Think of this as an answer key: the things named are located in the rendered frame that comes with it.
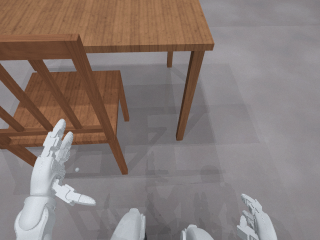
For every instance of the robot right thigh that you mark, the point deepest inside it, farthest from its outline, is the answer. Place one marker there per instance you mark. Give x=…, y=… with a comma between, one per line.
x=194, y=233

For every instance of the robot right shin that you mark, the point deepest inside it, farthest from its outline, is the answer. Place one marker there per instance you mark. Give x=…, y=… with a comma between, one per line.
x=191, y=225

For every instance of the robot left forearm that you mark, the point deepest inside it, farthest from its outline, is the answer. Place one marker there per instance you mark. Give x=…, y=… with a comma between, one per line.
x=37, y=218

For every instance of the left robot hand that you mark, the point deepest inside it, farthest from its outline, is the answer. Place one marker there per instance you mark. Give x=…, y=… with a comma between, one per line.
x=50, y=164

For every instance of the table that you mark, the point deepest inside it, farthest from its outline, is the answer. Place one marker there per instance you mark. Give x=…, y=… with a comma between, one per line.
x=120, y=26

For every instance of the right robot hand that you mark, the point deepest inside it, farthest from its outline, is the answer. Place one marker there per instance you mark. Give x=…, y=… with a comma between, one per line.
x=261, y=227

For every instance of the chair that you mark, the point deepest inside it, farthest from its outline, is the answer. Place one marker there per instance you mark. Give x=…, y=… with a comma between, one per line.
x=87, y=100

